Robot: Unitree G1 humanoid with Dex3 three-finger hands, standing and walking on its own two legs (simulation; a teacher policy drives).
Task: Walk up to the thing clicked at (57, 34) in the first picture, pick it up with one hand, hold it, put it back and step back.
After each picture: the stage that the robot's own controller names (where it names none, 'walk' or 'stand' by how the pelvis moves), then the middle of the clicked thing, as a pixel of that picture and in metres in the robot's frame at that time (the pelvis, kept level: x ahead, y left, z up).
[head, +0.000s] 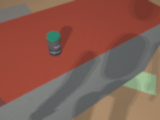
stand; (54, 44) +0.63 +0.15 -0.06
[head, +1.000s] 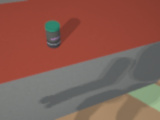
walk; (53, 35) +0.61 +0.14 -0.03
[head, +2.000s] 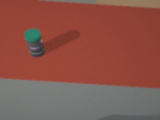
stand; (35, 43) +0.53 +0.25 -0.04
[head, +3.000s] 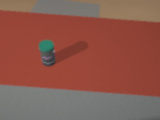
walk; (47, 53) +0.55 +0.17 -0.06
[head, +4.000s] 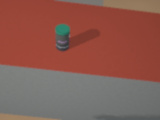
stand; (62, 38) +0.61 +0.10 -0.04
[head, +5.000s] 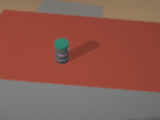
stand; (61, 51) +0.58 +0.10 -0.06
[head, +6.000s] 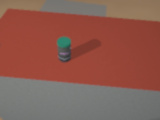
stand; (64, 49) +0.59 +0.09 -0.07
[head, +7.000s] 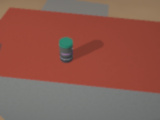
stand; (66, 50) +0.58 +0.09 -0.06
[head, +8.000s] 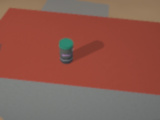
stand; (66, 51) +0.57 +0.08 -0.06
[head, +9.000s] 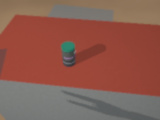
rise first; (68, 54) +0.58 +0.10 -0.06
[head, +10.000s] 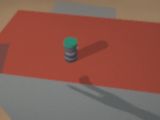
go down; (70, 50) +0.59 +0.09 -0.05
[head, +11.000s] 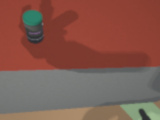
go down; (34, 27) +0.57 +0.11 -0.01
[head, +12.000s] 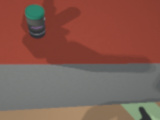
approach; (36, 22) +0.59 +0.11 +0.00
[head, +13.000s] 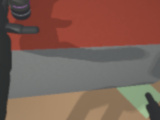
close; (19, 0) +0.61 +0.11 +0.04
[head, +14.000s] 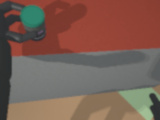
lift; (34, 24) +0.52 +0.07 +0.04
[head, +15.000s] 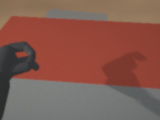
lift; out of the picture +0.32 +0.20 -0.68
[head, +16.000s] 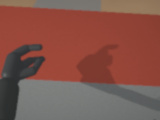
hold; out of the picture +0.33 +0.29 -0.73
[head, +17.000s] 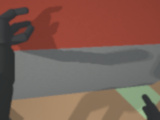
close; out of the picture +0.33 +0.32 -0.66
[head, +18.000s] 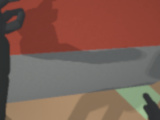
lift; out of the picture +0.29 +0.35 -0.65
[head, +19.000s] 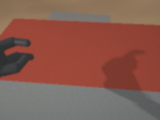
lift; out of the picture +0.27 +0.36 -0.71
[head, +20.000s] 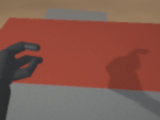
hold; out of the picture +0.25 +0.38 -0.73
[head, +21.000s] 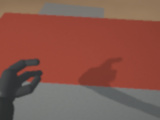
close; out of the picture +0.24 +0.40 -0.73
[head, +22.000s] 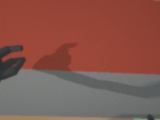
go down; out of the picture +0.23 +0.41 -0.70
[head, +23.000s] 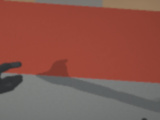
stand; out of the picture +0.22 +0.42 -0.71
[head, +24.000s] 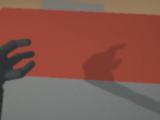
close; out of the picture +0.22 +0.43 -0.71
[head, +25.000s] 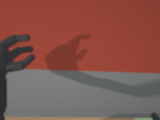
close; out of the picture +0.20 +0.43 -0.69
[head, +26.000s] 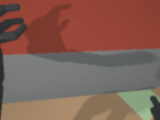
hold; out of the picture +0.22 +0.45 -0.67
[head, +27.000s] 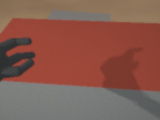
hold; out of the picture +0.20 +0.44 -0.71
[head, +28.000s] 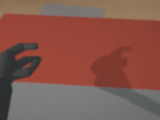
close; out of the picture +0.19 +0.45 -0.73
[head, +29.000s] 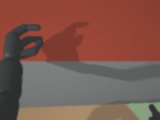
hold; out of the picture +0.20 +0.46 -0.68
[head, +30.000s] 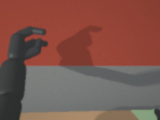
close; out of the picture +0.19 +0.46 -0.69
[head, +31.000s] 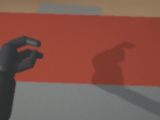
hold; out of the picture +0.17 +0.46 -0.71
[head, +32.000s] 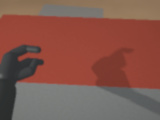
close; out of the picture +0.18 +0.47 -0.73
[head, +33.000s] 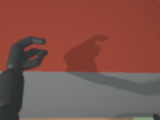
close; out of the picture +0.17 +0.48 -0.71
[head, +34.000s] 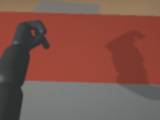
crouch; out of the picture +0.17 +0.48 -0.73
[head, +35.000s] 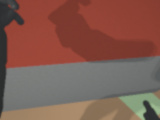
lower; out of the picture +0.15 +0.48 -0.69
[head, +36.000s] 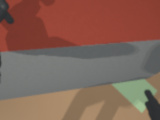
lower; out of the picture +0.16 +0.49 -0.64
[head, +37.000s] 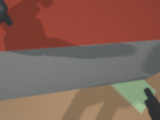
lower; out of the picture +0.16 +0.49 -0.64
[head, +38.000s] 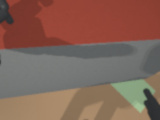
lower; out of the picture +0.16 +0.49 -0.64
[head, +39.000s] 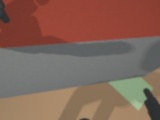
lower; out of the picture +0.17 +0.49 -0.64
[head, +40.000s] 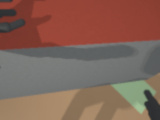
open; out of the picture +0.16 +0.49 -0.64
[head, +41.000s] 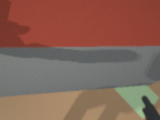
rise; out of the picture +0.16 +0.49 -0.64
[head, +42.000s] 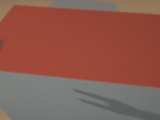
sink last; out of the picture +0.16 +0.50 -0.70
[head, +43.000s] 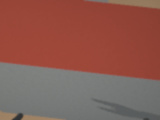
stand; out of the picture +0.17 +0.50 -0.69
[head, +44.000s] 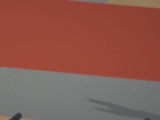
stand; out of the picture +0.15 +0.51 -0.68
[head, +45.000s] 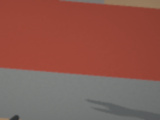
stand; out of the picture +0.15 +0.51 -0.68
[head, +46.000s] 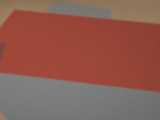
stand; out of the picture +0.17 +0.52 -0.75
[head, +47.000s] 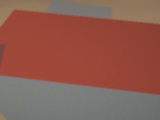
stand; out of the picture +0.15 +0.50 -0.75
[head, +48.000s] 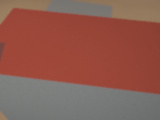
stand; out of the picture +0.15 +0.51 -0.75
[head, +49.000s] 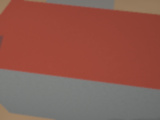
walk; out of the picture +0.16 +0.52 -0.75
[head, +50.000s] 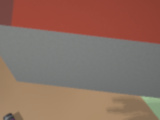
walk; out of the picture +0.32 +0.47 -0.72
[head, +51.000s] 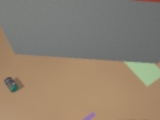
walk; (11, 84) +0.63 +0.58 -0.72
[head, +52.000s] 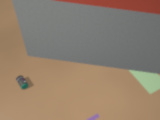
stand; (22, 82) +0.77 +0.50 -0.73
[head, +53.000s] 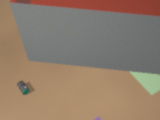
stand; (23, 87) +0.76 +0.50 -0.75
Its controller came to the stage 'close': yes
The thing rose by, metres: 0.02
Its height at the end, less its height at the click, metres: -0.69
